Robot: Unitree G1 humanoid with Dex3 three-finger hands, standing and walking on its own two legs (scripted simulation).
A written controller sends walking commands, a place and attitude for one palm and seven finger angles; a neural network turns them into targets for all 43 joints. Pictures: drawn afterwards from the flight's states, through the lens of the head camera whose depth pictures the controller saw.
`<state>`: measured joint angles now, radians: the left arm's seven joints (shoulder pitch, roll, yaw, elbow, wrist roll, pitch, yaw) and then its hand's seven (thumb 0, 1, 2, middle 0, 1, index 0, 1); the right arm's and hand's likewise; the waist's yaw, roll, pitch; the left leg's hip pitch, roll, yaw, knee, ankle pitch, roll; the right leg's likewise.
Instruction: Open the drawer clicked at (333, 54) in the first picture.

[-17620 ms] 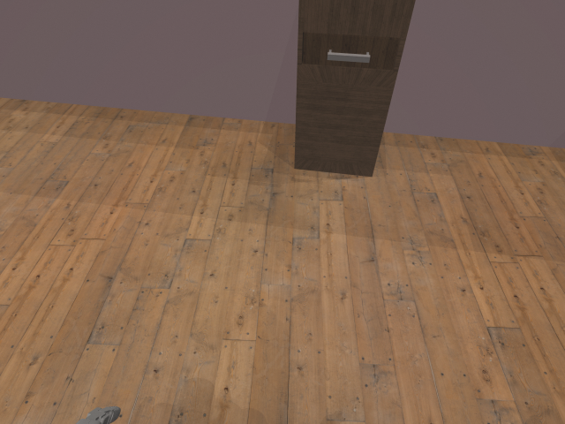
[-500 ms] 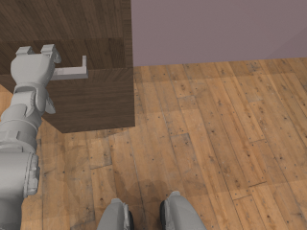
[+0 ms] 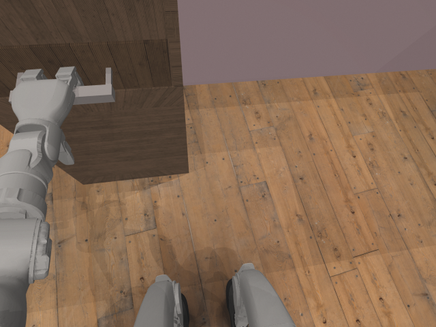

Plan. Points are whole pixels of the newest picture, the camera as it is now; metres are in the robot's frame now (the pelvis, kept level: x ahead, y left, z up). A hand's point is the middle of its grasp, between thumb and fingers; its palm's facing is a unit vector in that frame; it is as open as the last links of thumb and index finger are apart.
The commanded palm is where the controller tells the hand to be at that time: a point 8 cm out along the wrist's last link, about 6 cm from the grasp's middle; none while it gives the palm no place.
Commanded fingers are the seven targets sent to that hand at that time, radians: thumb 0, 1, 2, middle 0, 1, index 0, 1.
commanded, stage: lower the fingers behind the handle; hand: left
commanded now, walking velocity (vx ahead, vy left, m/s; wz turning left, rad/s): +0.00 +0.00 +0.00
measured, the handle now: (65, 86) +0.56 +0.25 -0.01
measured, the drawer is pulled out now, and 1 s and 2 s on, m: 0.00 0.00 0.02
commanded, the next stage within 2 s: close the thumb around the handle in 0.64 s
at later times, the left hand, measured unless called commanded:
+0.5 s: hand (60, 116) +0.51 +0.26 -0.03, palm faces -0.12 -0.01 -0.99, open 13.8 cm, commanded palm +0.51 +0.24 +0.02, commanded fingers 0.00 -0.50 0.30 -0.30 -1.20 -0.30 -1.20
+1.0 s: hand (62, 114) +0.52 +0.26 -0.03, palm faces -0.12 -0.01 -0.99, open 11.9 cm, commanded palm +0.51 +0.24 +0.02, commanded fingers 0.00 0.28 0.64 -0.36 -1.28 -0.36 -1.28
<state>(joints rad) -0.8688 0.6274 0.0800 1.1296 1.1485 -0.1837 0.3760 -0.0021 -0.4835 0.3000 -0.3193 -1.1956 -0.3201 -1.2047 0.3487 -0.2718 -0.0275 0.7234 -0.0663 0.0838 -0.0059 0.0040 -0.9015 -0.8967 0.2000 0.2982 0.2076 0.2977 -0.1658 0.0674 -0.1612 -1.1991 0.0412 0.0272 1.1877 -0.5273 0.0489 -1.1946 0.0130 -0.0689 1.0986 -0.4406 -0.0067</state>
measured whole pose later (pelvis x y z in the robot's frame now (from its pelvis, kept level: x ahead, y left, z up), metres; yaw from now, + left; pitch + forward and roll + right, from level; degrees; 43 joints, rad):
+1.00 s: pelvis -0.02 -0.01 -0.02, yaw +0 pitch +32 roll -4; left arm -0.98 0.67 0.04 1.18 1.13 -0.12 0.32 0.00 -0.19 0.43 -0.34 -1.23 -0.34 -1.24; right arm 0.34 -0.27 0.00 0.70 -0.05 0.05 -0.02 0.00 -0.90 -0.90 0.20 0.30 0.21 0.30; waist -0.19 0.07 -0.16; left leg -1.29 0.04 0.00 1.26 -0.53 0.04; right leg -1.28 0.01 -0.09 1.16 -0.44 -0.02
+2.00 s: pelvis +0.02 +0.01 +0.01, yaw -1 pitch +30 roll -3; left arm -0.70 0.57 0.08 0.95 1.09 -0.14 0.38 0.02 0.74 0.77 -0.38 -1.34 -0.42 -1.35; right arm 0.33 -0.26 -0.03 0.71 -0.05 0.09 0.01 0.01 -0.90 -0.90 0.20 0.30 0.21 0.30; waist -0.12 0.07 -0.17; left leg -1.14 0.04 0.06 1.17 -0.56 0.06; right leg -1.15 0.02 -0.03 1.08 -0.46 0.01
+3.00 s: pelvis -0.01 +0.00 +0.00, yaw +0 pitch +27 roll -2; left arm -0.70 0.53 0.04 1.05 1.12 -0.11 0.43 -0.01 0.73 0.81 -0.39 -1.35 -0.42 -1.35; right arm 0.26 -0.26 -0.03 0.72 -0.05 0.10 -0.02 0.00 -0.90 -0.90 0.20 0.30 0.21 0.30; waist -0.11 0.05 -0.17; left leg -1.12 0.02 0.02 1.18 -0.53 0.04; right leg -1.14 0.02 -0.03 1.12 -0.45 -0.01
